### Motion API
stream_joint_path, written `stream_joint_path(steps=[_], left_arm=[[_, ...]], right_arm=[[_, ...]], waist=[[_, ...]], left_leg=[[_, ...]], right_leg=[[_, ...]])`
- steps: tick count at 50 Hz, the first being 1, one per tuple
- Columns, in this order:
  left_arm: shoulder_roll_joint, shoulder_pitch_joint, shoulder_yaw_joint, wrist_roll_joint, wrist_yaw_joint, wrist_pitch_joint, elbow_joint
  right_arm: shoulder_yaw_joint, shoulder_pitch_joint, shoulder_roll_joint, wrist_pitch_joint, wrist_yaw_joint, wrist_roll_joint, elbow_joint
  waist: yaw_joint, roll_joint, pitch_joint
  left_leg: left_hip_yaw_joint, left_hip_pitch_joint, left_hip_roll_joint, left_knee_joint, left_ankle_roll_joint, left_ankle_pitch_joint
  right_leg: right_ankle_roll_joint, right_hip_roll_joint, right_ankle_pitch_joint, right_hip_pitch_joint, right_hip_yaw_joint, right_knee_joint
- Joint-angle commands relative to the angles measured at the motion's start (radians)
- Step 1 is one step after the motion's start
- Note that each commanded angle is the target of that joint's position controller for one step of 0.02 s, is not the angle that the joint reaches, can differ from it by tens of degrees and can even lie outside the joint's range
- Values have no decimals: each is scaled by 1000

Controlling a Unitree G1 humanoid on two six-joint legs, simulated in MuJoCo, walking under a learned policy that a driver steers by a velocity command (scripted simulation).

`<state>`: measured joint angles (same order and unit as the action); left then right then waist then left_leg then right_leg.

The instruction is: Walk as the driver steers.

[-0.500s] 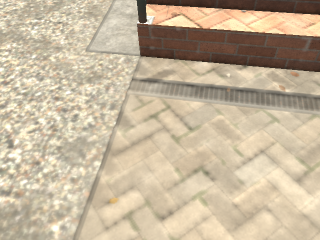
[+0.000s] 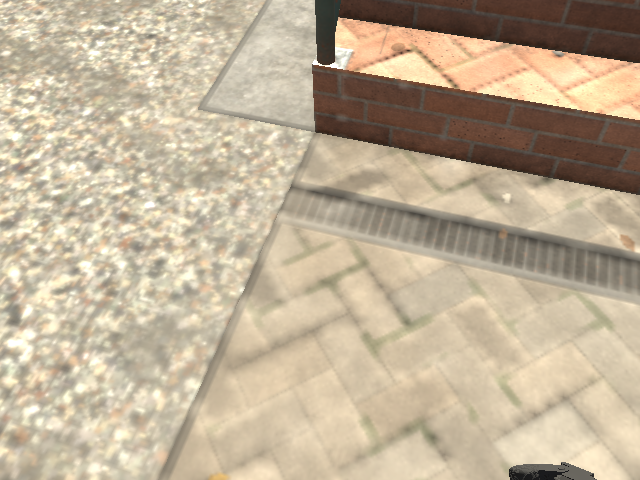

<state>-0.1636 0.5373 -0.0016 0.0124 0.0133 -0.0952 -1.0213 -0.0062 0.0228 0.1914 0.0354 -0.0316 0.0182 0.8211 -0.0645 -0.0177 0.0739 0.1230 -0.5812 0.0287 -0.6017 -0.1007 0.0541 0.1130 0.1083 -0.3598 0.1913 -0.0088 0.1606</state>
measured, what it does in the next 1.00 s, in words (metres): walks ahead, turning right: left foot, then right foot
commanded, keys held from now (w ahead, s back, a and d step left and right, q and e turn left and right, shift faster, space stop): w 0.38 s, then w+e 0.62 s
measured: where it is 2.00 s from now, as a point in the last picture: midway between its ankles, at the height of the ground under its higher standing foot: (448, 261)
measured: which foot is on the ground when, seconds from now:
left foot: up 0.00-0.04, down 0.06-0.60, up 0.62-1.00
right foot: down 0.00-0.04, up 0.06-0.58, down 0.60-1.00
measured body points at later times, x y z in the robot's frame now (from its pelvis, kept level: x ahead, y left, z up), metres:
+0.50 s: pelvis +0.27 -0.01 +0.01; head +0.30 -0.01 +0.46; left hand +0.46 +0.20 -0.11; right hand +0.18 -0.23 -0.13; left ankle +0.16 +0.05 -0.73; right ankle +0.45 -0.14 -0.69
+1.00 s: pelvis +0.54 -0.07 +0.02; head +0.57 -0.09 +0.47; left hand +0.56 +0.20 -0.11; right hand +0.68 -0.34 -0.09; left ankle +0.75 +0.05 -0.67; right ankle +0.46 -0.10 -0.73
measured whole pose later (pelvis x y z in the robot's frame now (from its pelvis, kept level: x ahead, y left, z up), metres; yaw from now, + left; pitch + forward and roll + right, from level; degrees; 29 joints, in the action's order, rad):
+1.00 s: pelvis +0.54 -0.07 +0.02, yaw -17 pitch +1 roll +0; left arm -0.22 0.44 0.06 0.00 0.00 -0.06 -0.97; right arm -0.03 -0.02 0.24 0.04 -0.02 0.04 0.80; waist -0.09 -0.03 0.04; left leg -0.04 -0.67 -0.09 -0.76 0.04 0.04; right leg 0.13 0.15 -0.23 -0.04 -0.13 0.26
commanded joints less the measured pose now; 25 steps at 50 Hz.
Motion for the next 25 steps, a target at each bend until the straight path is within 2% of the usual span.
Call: stream_joint_path(steps=[1, 2, 3, 4, 5, 6, 7, 8, 9, 11, 13, 16, 18, 21, 25], left_arm=[[-180, -18, 35, 10, 18, -4, 24], [-196, -51, 39, 6, 14, 1, 29], [-162, -65, 29, 0, 5, -2, 57], [-38, 86, 10, -17, -7, 6, 58], [-154, 1, 35, 8, -4, 8, 55], [-167, -96, 42, 8, -10, 2, 94], [-161, -139, 44, 11, -15, 0, 101], [-144, -142, 45, 16, -19, 10, 97], [-114, -116, 38, 24, -26, 24, 91], [-81, -123, 33, 27, -36, 41, 92], [-89, -205, 35, 27, -41, 50, 122], [-100, -359, 35, 19, -43, 54, 170], [-92, -439, 29, 12, -45, 52, 192], [-83, -527, 21, 5, -45, 52, 212], [-91, -611, 21, 5, -46, 46, 241]], right_arm=[[-45, -222, 140, 18, 25, -4, 32], [-57, -372, 156, 26, 35, 0, 80], [-78, -517, 222, 28, 49, 23, 105], [-88, -501, 269, 26, 41, 41, 104], [-83, -433, 206, 22, 27, -8, 102], [-70, -319, 161, 25, 23, -16, 84], [-59, -276, 110, 34, 18, -11, 83], [-49, -280, 83, 45, 19, -6, 97], [-41, -296, 63, 53, 23, -6, 117], [-40, -348, 76, 72, 26, -10, 149], [-45, -389, 109, 79, 25, -11, 170], [-40, -451, 111, 75, 23, -14, 188], [-35, -491, 108, 74, 24, -15, 199], [-31, -544, 115, 74, 31, -9, 216], [-28, -587, 114, 69, 47, 9, 242]], waist=[[160, 115, -103], [232, 101, -164], [278, 11, -266], [155, -188, -333], [169, -15, -251], [120, -14, -93], [94, 30, -26], [63, 41, 2], [34, 23, -1], [20, 8, 1], [25, -8, 21], [62, -15, 41], [88, -26, 36], [119, -47, 29], [135, -51, 46]], left_leg=[[-8, 313, 67, 47, -58, 70], [-40, 502, 36, 124, -85, 35], [-255, 719, -163, 139, -142, 187], [-759, 951, -443, 188, -314, 187], [-814, 835, -398, 325, -305, 377], [-661, 664, -370, 389, -266, 414], [-575, 537, -330, 431, -233, 314], [-490, 456, -289, 446, -198, 208], [-423, 397, -256, 464, -172, 151], [-342, 363, -227, 481, -158, 39], [-285, 362, -209, 506, -148, -6], [-230, 412, -179, 510, -113, -121], [-200, 447, -163, 496, -84, -195], [-160, 542, -169, 481, -64, -259], [-118, 695, -230, 439, -73, -349]], right_leg=[[-15, -290, 1305, -71, -49, 350], [-15, -270, 1186, -157, -34, 543], [-5, -211, 811, -339, -1, 838], [-38, -21, -172, -727, 21, 1222], [-6, -53, -102, -830, -65, 1253], [1, -108, 9, -852, -62, 1193], [1, -135, 55, -808, -56, 1137], [-8, -158, 70, -758, -58, 1094], [-23, -174, 79, -701, -52, 1051], [-44, -186, 96, -686, -26, 996], [-61, -210, 163, -750, -1, 927], [-82, -224, 288, -834, 35, 779], [-88, -211, 354, -828, 57, 669], [-79, -183, 402, -824, 84, 547], [-36, -151, 326, -840, 90, 460]])
Next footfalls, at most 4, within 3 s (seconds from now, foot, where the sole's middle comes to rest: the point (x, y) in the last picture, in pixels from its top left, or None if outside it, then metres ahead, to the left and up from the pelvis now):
0.06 left None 0.20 0.06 -0.76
0.60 right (415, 450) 0.50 -0.11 -0.76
1.16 left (376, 301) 0.85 -0.03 -0.76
1.66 right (498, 276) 0.93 -0.32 -0.76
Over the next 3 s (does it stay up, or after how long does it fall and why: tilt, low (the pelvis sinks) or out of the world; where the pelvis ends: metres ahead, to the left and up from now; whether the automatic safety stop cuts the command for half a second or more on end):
stays up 0.89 -0.17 0.02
